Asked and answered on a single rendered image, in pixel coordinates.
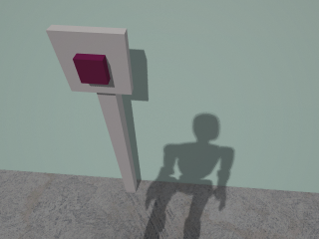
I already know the panel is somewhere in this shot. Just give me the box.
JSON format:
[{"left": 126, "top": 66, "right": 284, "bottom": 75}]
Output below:
[{"left": 46, "top": 25, "right": 138, "bottom": 193}]

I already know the button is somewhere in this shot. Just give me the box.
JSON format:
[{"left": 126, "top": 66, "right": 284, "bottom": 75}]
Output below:
[{"left": 73, "top": 53, "right": 111, "bottom": 85}]

